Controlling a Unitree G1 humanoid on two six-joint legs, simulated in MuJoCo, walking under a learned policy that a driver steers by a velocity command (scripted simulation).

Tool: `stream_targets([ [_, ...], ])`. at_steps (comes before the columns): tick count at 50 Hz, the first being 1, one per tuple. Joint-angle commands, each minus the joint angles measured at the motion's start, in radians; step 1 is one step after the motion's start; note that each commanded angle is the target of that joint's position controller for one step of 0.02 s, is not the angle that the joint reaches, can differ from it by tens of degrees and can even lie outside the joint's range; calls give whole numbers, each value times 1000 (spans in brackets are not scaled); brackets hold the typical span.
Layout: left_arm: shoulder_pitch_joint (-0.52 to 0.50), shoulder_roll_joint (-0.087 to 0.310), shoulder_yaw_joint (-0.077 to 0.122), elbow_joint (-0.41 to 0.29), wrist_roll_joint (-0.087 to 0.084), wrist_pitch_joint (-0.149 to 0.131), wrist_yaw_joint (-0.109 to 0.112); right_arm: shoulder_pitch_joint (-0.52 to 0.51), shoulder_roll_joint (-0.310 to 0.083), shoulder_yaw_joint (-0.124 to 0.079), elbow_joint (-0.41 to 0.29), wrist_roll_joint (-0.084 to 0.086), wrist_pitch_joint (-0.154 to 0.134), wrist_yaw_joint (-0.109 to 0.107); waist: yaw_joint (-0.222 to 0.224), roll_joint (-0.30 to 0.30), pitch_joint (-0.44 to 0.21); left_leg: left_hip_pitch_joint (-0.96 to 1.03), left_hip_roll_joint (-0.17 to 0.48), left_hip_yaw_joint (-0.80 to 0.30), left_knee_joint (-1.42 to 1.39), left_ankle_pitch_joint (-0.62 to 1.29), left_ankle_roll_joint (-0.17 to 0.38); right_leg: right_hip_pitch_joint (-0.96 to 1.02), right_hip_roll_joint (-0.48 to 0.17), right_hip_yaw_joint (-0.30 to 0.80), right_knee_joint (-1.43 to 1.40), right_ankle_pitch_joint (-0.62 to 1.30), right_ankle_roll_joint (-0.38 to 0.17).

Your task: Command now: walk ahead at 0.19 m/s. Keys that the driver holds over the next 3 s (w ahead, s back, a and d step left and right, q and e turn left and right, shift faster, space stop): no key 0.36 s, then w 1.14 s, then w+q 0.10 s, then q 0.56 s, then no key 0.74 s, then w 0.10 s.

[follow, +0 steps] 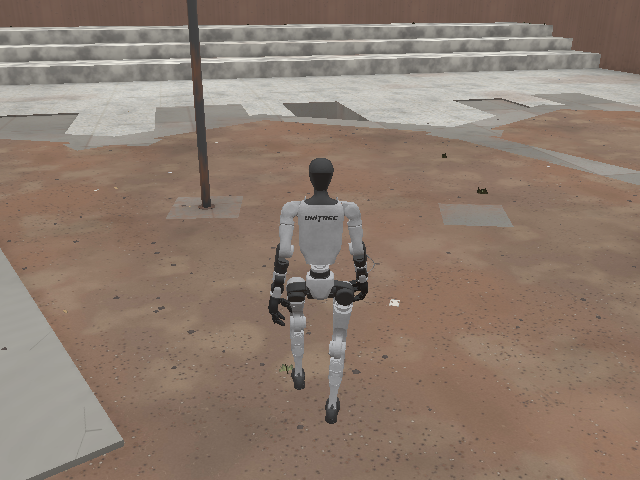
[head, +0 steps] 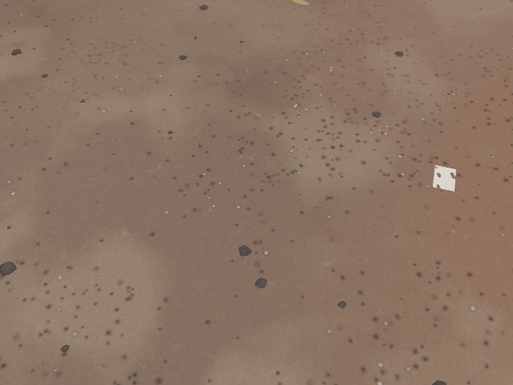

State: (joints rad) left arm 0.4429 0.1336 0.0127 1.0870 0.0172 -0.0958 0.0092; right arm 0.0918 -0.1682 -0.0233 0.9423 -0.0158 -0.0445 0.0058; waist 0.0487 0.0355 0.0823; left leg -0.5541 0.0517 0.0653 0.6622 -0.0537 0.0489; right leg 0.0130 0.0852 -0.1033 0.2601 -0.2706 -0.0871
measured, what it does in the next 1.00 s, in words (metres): walks ahead: left foot, then right foot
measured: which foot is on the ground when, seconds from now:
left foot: up 0.00-0.06, down 0.08-0.48, up 0.50-0.74, down 0.76-1.00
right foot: down 0.00-0.10, up 0.12-0.40, down 0.42-0.78, up 0.80-1.00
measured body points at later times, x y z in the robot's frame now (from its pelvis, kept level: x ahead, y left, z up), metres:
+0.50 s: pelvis +0.09 +0.01 +0.00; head +0.08 +0.01 +0.45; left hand +0.07 +0.23 -0.16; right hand +0.10 -0.22 -0.16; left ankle +0.15 +0.09 -0.74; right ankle +0.07 -0.10 -0.74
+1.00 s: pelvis +0.24 +0.05 +0.00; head +0.26 +0.06 +0.45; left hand +0.33 +0.29 -0.14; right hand +0.19 -0.19 -0.14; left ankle +0.17 +0.12 -0.74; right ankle +0.29 -0.08 -0.68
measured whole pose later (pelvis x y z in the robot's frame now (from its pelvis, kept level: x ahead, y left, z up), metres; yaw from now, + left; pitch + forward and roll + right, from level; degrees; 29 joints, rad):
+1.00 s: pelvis +0.24 +0.05 +0.00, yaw -1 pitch +1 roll +0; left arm 0.20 0.20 0.07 0.99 0.04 -0.06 -0.04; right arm 0.45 -0.16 -0.04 1.05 -0.02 -0.10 0.00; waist -0.02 -0.03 0.00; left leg -0.02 -0.05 0.08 0.24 -0.24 0.07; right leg -0.57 -0.08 -0.05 0.97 -0.20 -0.06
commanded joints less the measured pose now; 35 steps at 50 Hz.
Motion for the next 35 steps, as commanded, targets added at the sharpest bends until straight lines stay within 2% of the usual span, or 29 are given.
stream_targets([
  [1,47,126,16,-13,6,1,14,88,-62,-11,-3,-3,-16,-16,-46,-154,-45,159,-58,23,-69,-43,27,-7,-262,85,113,939,-66],
  [2,30,131,18,-14,4,2,18,149,-74,-18,22,-6,-23,-22,-72,-143,-60,216,-71,18,-132,-45,40,10,-264,98,179,944,-61],
  [3,9,138,20,-13,-6,6,19,232,-76,-22,54,-12,-37,-26,-120,-103,-81,314,-67,15,-267,78,50,5,-240,87,292,874,-40],
  [4,29,127,16,-21,-16,3,21,323,-128,-34,82,-26,-53,-30,-132,-46,-156,498,46,-77,-252,463,66,-93,-201,77,429,633,-9],
  [5,158,45,-2,-16,-48,12,26,385,-179,-43,86,-35,-54,-29,-92,106,-300,726,312,-293,-160,971,210,-257,-99,32,684,10,23],
  [6,201,53,6,17,-55,38,27,354,-136,-31,80,6,-40,-23,-87,128,-382,702,383,-424,-208,955,327,-304,-30,87,807,-372,39],
  [7,127,87,17,10,-17,56,26,278,-105,-21,64,19,-31,-20,-68,51,-270,557,340,-370,-278,712,311,-326,-64,133,834,-377,45],
  [8,48,76,19,-5,9,64,20,206,-75,-9,54,14,-25,-23,-54,31,-160,440,293,-327,-339,516,271,-345,-77,139,809,-335,50],
  [9,11,60,18,-7,15,72,15,171,-52,2,52,7,-21,-31,-32,16,-95,345,248,-270,-387,409,227,-322,-101,148,744,-278,58],
  [10,7,45,15,-5,16,83,12,150,-45,7,54,4,-17,-40,-7,35,-72,278,204,-216,-416,326,189,-275,-114,143,670,-234,68],
  [11,31,27,10,12,15,94,12,150,-50,8,61,-2,-15,-42,3,47,-78,257,171,-182,-421,287,164,-235,-105,122,619,-208,74],
  [14,24,28,5,31,3,115,25,189,-79,6,74,-4,-16,-39,-6,42,-113,289,157,-177,-429,135,145,-208,-95,100,480,-187,83],
  [17,-24,40,2,30,-1,124,29,189,-94,2,80,2,0,-36,-19,66,-88,243,142,-199,-473,-224,121,-178,-100,85,365,-99,79],
  [19,-1,36,-2,44,8,118,24,190,-109,-7,85,15,17,-33,-9,67,-69,176,127,-213,-507,-493,87,-110,-88,53,274,-40,66],
  [21,37,53,0,45,25,102,17,213,-138,-27,91,25,40,-31,-5,72,-16,126,121,-246,-531,-705,65,-119,-81,39,250,-178,33],
  [22,50,63,1,48,21,97,16,200,-129,-32,81,28,49,-28,-1,28,27,107,102,-225,-517,-732,56,-160,-91,60,205,-238,6],
  [23,61,64,1,50,15,91,14,165,-119,-32,60,29,53,-24,6,-50,67,100,66,-175,-460,-696,46,-214,-122,131,120,-313,-21],
  [24,83,73,3,52,6,81,16,132,-92,-29,38,30,50,-18,13,-141,81,88,10,-116,-342,-595,29,-224,-187,259,1,-410,-52],
  [25,116,121,20,61,-3,71,20,98,-56,-24,18,24,41,-11,23,-250,87,47,-71,-20,-148,-432,0,-194,-298,437,-144,-513,-90],
  [26,73,158,36,50,0,65,28,88,-45,-22,11,2,32,-3,11,-298,111,20,-95,8,20,-302,-1,-195,-392,547,-220,-493,-116],
  [27,39,152,39,33,4,61,33,102,-78,-32,13,-13,25,6,-18,-218,97,-16,-68,-25,112,-300,2,-185,-399,537,-235,-429,-117],
  [28,18,154,43,23,2,54,34,127,-81,-37,18,-19,17,14,-45,-165,68,-19,-56,-41,148,-293,2,-162,-376,495,-220,-367,-107],
  [29,9,147,44,17,0,46,31,140,-76,-38,22,-21,9,21,-58,-142,45,-11,-47,-40,156,-283,0,-142,-350,448,-202,-310,-97],
  [32,27,130,46,19,1,29,25,81,-48,-30,-8,-14,-7,24,-40,-175,41,59,-50,-1,50,-282,-8,-153,-298,344,-157,-197,-87],
  [35,58,158,56,21,9,26,18,47,-50,-27,-37,-6,-13,18,-24,-182,37,162,-61,32,-105,-319,5,-168,-308,325,-96,-137,-113],
])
